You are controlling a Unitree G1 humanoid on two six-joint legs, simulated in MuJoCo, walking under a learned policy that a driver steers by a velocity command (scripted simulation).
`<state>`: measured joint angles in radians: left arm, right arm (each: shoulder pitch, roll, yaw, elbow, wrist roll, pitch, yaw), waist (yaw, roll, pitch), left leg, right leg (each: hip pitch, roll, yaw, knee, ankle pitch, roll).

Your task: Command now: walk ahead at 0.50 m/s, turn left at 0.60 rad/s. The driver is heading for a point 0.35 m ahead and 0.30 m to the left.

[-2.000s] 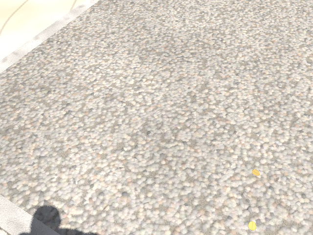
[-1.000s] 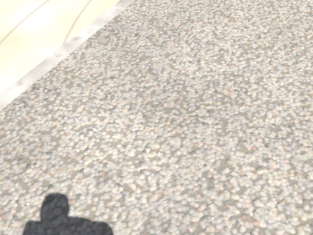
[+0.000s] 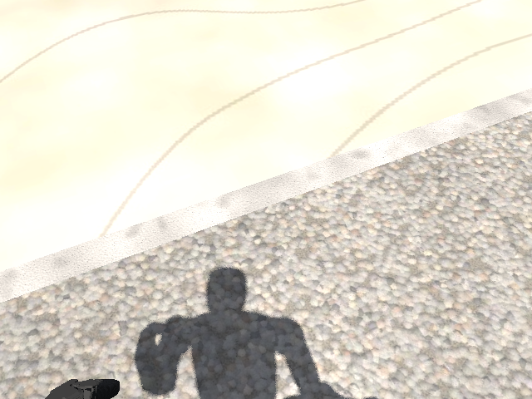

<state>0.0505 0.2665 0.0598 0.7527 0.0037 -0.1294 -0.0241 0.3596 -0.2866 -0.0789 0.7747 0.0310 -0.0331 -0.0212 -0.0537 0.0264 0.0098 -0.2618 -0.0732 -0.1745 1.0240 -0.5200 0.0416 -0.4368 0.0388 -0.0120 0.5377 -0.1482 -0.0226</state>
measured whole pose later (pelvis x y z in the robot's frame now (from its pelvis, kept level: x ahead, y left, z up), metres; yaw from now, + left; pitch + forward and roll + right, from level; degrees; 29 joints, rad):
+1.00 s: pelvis +0.45 +0.12 +0.00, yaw +25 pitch +2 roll +0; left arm 0.10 0.24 0.03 0.78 0.02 -0.05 -0.01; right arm 0.21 -0.27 -0.04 0.77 -0.01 -0.01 -0.02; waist -0.02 0.02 0.01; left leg -0.22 -0.05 -0.06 0.65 -0.44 0.00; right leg -0.42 0.00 -0.03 0.53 -0.15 -0.02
